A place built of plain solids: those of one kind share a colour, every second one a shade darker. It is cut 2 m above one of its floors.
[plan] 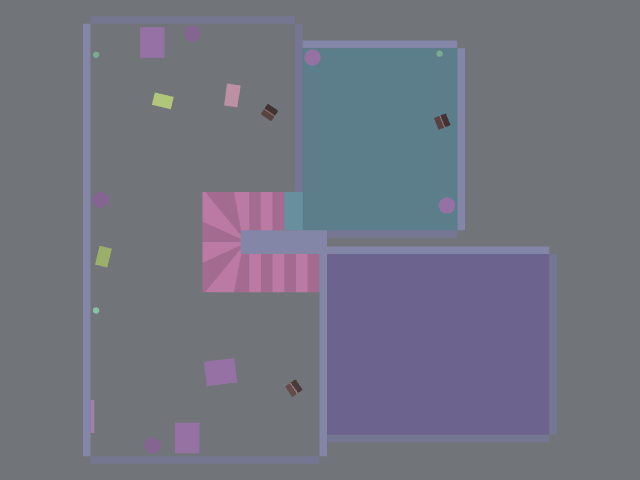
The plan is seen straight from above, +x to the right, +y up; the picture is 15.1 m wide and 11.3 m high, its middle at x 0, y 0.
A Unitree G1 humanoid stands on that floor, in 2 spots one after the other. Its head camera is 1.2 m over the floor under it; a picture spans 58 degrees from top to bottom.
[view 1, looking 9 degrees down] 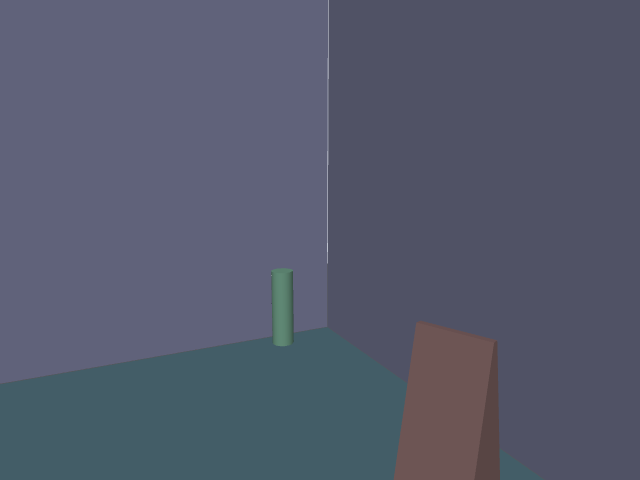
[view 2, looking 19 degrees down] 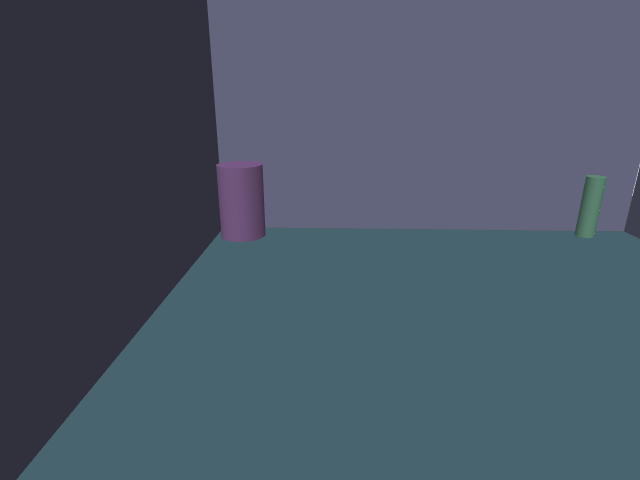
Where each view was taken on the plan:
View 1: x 1.77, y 1.64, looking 64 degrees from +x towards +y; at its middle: wall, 3.24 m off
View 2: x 0.62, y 0.70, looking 92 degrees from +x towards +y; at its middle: floor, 3.69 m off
